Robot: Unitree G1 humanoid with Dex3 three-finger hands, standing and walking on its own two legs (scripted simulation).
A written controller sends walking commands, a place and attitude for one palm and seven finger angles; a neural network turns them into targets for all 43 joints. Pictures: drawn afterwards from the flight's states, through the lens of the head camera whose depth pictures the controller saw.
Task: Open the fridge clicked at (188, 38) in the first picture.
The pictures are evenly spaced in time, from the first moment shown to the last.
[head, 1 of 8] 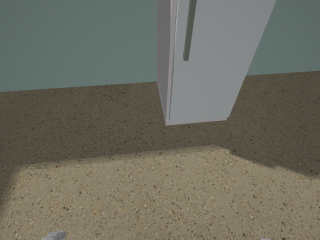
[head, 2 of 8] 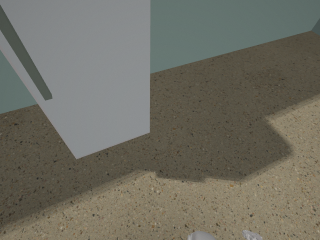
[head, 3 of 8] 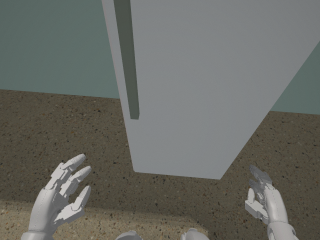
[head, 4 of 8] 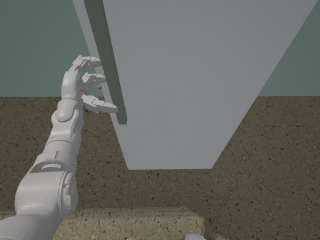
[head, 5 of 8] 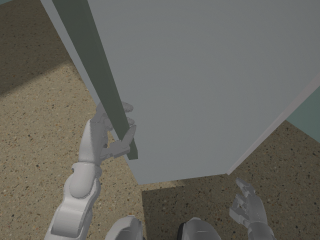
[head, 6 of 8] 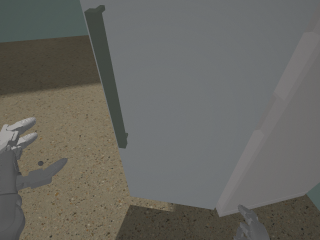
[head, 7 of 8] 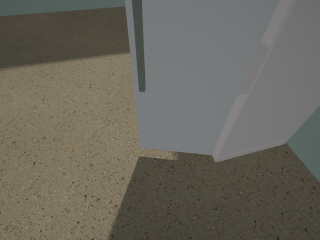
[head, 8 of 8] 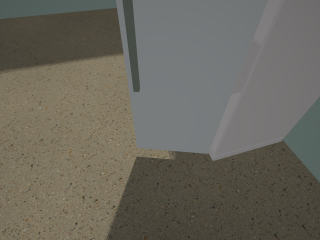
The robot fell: no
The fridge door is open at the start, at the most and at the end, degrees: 0 72 68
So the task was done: yes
